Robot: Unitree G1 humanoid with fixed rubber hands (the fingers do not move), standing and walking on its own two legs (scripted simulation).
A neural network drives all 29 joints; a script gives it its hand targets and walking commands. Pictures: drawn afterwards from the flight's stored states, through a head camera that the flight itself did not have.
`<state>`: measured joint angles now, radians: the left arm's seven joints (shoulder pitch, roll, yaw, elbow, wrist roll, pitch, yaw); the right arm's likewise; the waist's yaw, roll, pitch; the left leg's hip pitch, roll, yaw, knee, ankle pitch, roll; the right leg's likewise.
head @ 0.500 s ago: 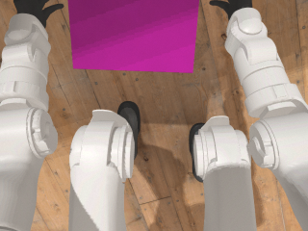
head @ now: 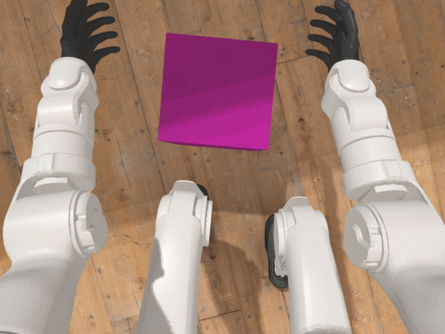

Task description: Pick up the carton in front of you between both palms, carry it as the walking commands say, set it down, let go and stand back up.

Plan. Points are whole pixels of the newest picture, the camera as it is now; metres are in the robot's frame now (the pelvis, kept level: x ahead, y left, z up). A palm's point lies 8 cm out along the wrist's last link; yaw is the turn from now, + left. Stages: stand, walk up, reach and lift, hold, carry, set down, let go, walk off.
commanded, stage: set down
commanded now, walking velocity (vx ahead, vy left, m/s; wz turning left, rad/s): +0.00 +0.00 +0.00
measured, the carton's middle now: (217, 104) +0.48 +0.10 -0.35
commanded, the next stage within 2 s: let go in 0.52 s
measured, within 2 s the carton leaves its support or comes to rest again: neither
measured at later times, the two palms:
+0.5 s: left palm out of the picture +0.48 +0.32 +0.03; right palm (415, 12) +0.52 -0.08 +0.03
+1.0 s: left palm out of the picture +0.36 +0.30 +0.15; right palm out of the picture +0.42 -0.14 +0.15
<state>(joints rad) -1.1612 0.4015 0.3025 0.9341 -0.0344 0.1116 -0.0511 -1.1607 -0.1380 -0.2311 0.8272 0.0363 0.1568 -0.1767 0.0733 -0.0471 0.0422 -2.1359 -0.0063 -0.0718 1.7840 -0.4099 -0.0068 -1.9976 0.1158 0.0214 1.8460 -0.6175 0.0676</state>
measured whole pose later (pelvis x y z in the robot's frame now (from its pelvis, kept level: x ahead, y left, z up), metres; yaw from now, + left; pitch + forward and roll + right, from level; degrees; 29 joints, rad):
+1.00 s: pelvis +0.09 +0.02 +0.25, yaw +5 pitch +28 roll -2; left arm -0.29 0.26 0.18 0.58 0.03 0.04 -0.10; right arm -0.28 -0.11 -0.15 0.55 -0.07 0.05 -0.02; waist 0.03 -0.02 -0.05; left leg -1.05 -0.03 -0.04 0.79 -0.24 0.02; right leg -0.92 0.03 0.07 0.80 -0.38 0.05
